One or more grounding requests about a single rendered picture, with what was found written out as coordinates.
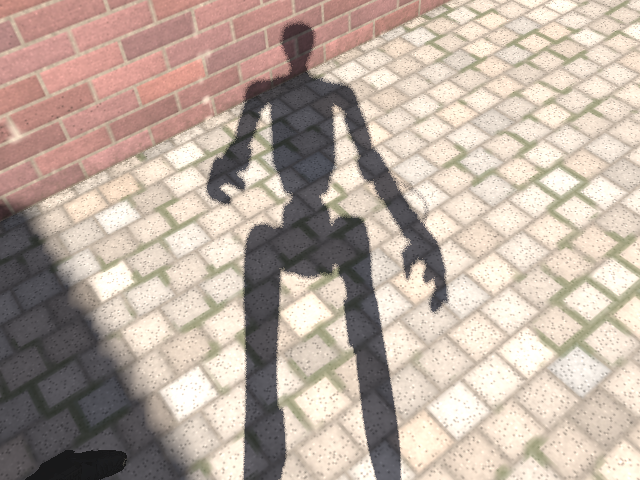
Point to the robot left hand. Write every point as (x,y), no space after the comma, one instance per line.
(89,465)

